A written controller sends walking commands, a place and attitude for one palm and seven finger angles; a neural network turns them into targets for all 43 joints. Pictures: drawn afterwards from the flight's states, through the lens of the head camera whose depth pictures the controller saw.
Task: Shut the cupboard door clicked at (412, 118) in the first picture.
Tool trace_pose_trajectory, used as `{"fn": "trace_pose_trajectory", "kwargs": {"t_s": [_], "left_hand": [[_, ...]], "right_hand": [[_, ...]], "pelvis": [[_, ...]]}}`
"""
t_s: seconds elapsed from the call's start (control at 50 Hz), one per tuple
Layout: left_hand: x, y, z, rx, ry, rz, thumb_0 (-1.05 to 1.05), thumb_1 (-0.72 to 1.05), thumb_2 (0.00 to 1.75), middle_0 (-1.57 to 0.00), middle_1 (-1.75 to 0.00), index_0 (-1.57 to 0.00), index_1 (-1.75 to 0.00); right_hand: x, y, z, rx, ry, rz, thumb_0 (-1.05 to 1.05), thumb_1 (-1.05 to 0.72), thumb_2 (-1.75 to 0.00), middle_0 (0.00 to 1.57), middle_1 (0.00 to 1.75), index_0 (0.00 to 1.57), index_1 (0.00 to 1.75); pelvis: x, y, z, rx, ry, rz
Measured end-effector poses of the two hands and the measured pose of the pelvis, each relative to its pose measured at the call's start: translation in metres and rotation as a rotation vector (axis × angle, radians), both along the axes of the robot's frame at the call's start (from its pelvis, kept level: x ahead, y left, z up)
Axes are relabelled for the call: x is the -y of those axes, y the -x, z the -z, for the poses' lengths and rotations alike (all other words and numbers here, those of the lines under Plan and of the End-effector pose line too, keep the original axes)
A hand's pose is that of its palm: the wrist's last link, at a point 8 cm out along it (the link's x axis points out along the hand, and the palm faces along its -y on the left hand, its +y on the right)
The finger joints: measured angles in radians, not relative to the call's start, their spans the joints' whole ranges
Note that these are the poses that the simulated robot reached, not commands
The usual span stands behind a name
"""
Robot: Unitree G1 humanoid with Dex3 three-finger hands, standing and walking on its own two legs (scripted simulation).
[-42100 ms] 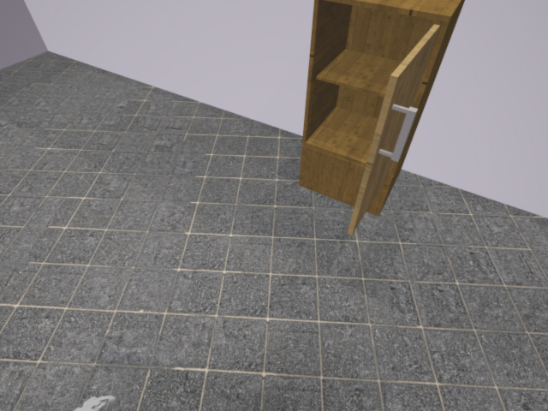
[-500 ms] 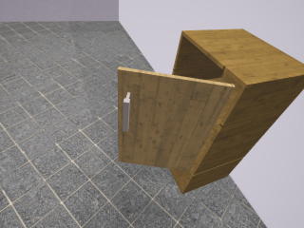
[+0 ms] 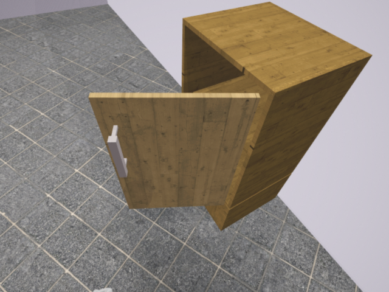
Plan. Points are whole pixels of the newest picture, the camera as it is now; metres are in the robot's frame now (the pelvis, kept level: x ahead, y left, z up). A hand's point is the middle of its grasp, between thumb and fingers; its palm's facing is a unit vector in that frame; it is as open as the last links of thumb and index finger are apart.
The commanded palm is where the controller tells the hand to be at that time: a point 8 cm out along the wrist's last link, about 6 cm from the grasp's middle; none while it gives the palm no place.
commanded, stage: come to a stop and stand still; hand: left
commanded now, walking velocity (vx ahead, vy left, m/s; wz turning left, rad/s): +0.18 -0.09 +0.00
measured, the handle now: (119, 152) +0.48 +0.19 -0.05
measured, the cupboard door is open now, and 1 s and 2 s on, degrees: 63 63 63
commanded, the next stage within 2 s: look again from close up in 1.36 s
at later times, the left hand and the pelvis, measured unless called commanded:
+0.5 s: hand out of the picture +0.06 +0.16 -0.19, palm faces +0.06 -0.98 -0.18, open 7.3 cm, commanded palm none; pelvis +0.05 -0.01 -0.01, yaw +0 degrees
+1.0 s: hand out of the picture +0.07 +0.16 -0.19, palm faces +0.04 -0.98 -0.19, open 7.4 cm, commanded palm none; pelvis +0.01 -0.02 -0.02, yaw +1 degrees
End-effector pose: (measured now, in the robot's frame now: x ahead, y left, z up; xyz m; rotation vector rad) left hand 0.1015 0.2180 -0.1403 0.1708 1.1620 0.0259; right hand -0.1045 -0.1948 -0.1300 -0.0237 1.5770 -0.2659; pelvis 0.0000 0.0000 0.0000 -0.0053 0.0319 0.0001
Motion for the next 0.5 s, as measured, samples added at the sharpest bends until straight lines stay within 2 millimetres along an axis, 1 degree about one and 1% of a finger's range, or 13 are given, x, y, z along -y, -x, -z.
{"fn": "trace_pose_trajectory", "kwargs": {"t_s": [0.04,0.08,0.1,0.14,0.2,0.28,0.34,0.42,0.46,0.5], "left_hand": [[0.014,-0.012,0.005,0.033,0.002,-0.007,0.0,0.91,0.9,-0.2,-0.3,-0.19,-0.3],[0.027,-0.013,0.006,0.039,0.016,-0.023,0.0,0.91,0.9,-0.2,-0.3,-0.19,-0.3],[0.029,-0.013,0.005,0.052,0.021,-0.058,-0.01,0.92,0.9,-0.2,-0.3,-0.19,-0.3],[0.025,-0.016,0.002,0.085,0.006,-0.116,-0.04,0.95,0.9,-0.21,-0.3,-0.2,-0.3],[0.017,-0.014,0.003,0.064,-0.019,-0.128,-0.05,0.97,0.9,-0.21,-0.3,-0.2,-0.3],[0.01,-0.003,0.017,-0.022,-0.019,-0.125,-0.04,0.96,0.9,-0.21,-0.3,-0.2,-0.3],[0.005,0.009,0.024,-0.088,-0.023,-0.146,-0.02,0.95,0.9,-0.2,-0.3,-0.2,-0.3],[0.004,0.028,0.024,-0.153,-0.025,-0.157,-0.01,0.93,0.9,-0.2,-0.3,-0.19,-0.3],[0.005,0.039,0.022,-0.179,-0.03,-0.159,-0.01,0.93,0.9,-0.2,-0.3,-0.19,-0.3],[0.006,0.051,0.02,-0.199,-0.038,-0.164,0.0,0.92,0.9,-0.2,-0.3,-0.19,-0.3]], "right_hand": [[0.012,-0.005,0.008,-0.015,-0.004,0.0,0.0,-0.9,-0.9,0.2,0.3,0.2,0.3],[0.024,-0.019,0.011,-0.019,-0.001,-0.019,0.0,-0.9,-0.9,0.2,0.3,0.2,0.3],[0.03,-0.03,0.011,-0.011,0.003,-0.034,0.0,-0.9,-0.9,0.2,0.3,0.2,0.3],[0.041,-0.058,0.011,0.023,0.016,-0.07,0.0,-0.9,-0.9,0.2,0.3,0.2,0.3],[0.051,-0.108,0.01,0.117,0.048,-0.112,0.0,-0.91,-0.9,0.2,0.3,0.19,0.3],[0.05,-0.171,0.015,0.258,0.079,-0.15,0.0,-0.91,-0.9,0.2,0.3,0.19,0.3],[0.048,-0.205,0.011,0.311,0.099,-0.175,0.01,-0.93,-0.9,0.2,0.3,0.19,0.3],[0.043,-0.239,0.007,0.371,0.093,-0.22,0.0,-0.93,-0.9,0.2,0.3,0.19,0.3],[0.041,-0.25,0.008,0.394,0.082,-0.236,0.0,-0.92,-0.9,0.2,0.3,0.19,0.3],[0.04,-0.257,0.01,0.413,0.068,-0.246,0.0,-0.92,-0.9,0.2,0.3,0.2,0.3]], "pelvis": [[0.01,-0.008,0.007,0.004,-0.011,0.003],[0.015,-0.016,0.008,0.014,0.005,-0.01],[0.017,-0.02,0.008,0.016,0.011,-0.019],[0.02,-0.028,0.006,0.02,0.019,-0.032],[0.021,-0.039,0.005,0.026,0.022,-0.033],[0.015,-0.053,0.013,0.048,0.041,-0.015],[0.011,-0.059,0.014,0.057,0.018,-0.006],[0.009,-0.057,0.013,0.052,-0.003,0.002],[0.01,-0.052,0.013,0.052,-0.01,0.003],[0.011,-0.046,0.013,0.053,-0.01,0.003]]}}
